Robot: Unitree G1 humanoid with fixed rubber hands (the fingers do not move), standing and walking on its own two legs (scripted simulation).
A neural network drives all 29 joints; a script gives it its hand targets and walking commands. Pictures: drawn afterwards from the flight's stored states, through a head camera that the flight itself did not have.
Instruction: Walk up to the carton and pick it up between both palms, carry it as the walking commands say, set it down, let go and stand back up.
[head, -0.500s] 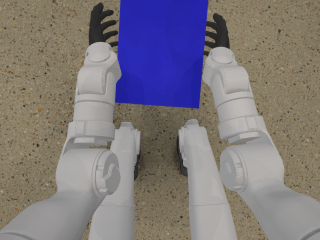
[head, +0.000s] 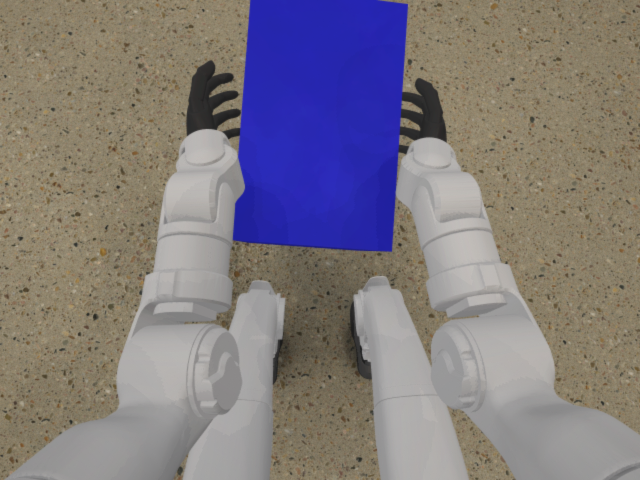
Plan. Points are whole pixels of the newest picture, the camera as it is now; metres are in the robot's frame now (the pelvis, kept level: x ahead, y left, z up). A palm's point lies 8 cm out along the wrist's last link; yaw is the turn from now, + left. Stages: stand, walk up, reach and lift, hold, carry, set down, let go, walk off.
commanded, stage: reach and lift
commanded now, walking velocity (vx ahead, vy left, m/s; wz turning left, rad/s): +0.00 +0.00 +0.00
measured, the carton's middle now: (315, 144) +0.50 +0.00 -0.11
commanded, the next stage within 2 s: none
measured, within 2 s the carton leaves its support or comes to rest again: neither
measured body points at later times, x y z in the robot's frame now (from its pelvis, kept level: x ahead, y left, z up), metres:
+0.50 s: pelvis +0.07 +0.00 +0.07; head +0.10 +0.00 +0.52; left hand +0.46 +0.12 +0.10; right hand +0.45 -0.14 +0.08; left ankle +0.15 +0.13 -0.60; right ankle +0.16 -0.13 -0.60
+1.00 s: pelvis +0.11 +0.01 +0.11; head +0.07 +0.00 +0.56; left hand +0.44 +0.14 +0.15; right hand +0.43 -0.12 +0.14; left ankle +0.15 +0.13 -0.60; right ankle +0.16 -0.13 -0.60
